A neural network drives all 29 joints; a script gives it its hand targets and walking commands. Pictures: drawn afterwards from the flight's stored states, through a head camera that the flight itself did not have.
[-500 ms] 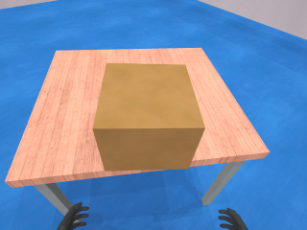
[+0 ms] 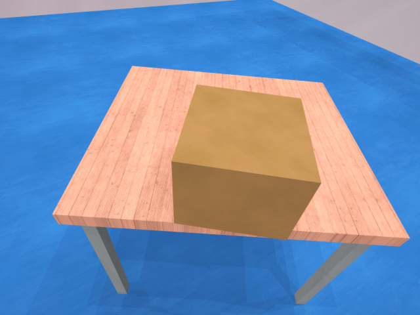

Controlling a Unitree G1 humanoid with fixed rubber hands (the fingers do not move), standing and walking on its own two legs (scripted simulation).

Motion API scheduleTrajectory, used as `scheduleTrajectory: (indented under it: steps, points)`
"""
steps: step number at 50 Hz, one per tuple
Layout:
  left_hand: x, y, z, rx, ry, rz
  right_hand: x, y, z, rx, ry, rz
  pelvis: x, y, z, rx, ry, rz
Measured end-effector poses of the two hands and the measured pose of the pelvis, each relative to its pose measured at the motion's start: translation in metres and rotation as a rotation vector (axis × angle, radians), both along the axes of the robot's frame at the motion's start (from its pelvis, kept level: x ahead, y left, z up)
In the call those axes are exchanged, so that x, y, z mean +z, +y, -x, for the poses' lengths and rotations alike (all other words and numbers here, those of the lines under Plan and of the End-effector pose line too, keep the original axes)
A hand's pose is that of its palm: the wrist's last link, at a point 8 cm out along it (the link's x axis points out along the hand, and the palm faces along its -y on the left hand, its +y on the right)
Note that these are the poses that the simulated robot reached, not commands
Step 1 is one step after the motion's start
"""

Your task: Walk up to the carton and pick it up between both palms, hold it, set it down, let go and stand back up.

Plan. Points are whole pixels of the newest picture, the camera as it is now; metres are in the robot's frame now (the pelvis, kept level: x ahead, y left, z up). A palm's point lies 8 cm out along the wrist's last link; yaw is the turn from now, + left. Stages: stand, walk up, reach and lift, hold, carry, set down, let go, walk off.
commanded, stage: stand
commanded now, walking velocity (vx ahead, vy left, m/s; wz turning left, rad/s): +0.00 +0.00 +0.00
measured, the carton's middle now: (239, 158) +0.50 -0.05 +0.02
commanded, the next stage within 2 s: none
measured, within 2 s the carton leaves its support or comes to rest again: neither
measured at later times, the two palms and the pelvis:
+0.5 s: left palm out of the picture -0.03 +0.23 -0.15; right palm out of the picture +0.02 -0.23 -0.12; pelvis +0.00 -0.01 +0.00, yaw +3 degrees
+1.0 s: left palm out of the picture -0.02 +0.20 -0.15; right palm out of the picture +0.04 -0.24 -0.13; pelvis +0.01 -0.02 +0.00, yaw +4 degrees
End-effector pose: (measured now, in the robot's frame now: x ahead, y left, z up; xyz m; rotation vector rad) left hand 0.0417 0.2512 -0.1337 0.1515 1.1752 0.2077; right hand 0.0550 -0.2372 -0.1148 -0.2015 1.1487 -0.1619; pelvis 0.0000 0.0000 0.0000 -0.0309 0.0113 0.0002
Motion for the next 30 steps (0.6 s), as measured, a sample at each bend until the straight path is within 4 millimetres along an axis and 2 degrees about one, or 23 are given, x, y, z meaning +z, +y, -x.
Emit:
scheduleTrajectory:
  steps: [8,15,20,30]
  points:
    - [-0.003,-0.006,0.047,0.050,0.091,0.010,-0.003,0.005,0.007,0.010,0.016,-0.014,0.003,-0.002,0.009,0.021,0.008,-0.002]
    - [-0.006,-0.013,0.073,0.082,0.156,0.015,-0.006,0.002,0.018,0.007,0.055,-0.018,0.003,-0.005,0.010,0.034,0.011,0.001]
    - [-0.011,-0.018,0.075,0.093,0.183,0.031,-0.006,0.001,0.027,-0.006,0.086,-0.009,0.003,-0.006,0.007,0.040,0.008,0.002]
    - [-0.011,-0.031,0.062,0.093,0.185,0.054,-0.010,0.006,0.032,-0.017,0.145,-0.028,0.005,-0.011,0.001,0.052,0.015,-0.010]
